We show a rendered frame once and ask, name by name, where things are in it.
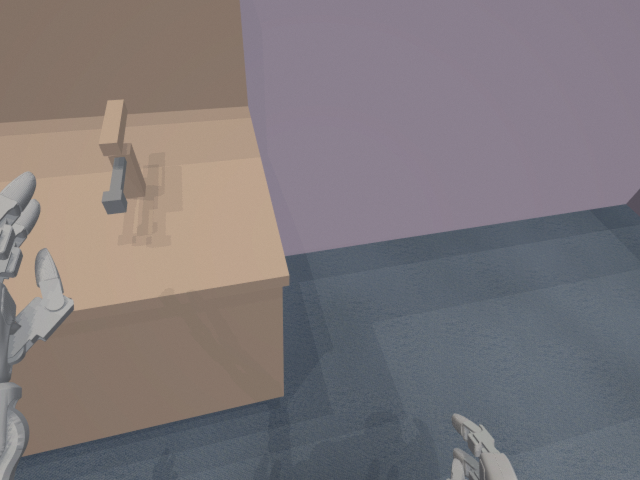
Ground left robot hand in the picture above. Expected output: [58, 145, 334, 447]
[0, 171, 74, 383]

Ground counter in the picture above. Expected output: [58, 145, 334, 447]
[0, 0, 289, 457]

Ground left robot forearm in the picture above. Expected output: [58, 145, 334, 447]
[0, 382, 29, 480]

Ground tap lever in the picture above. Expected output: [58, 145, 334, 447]
[102, 157, 127, 214]

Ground right robot hand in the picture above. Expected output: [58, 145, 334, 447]
[447, 413, 518, 480]

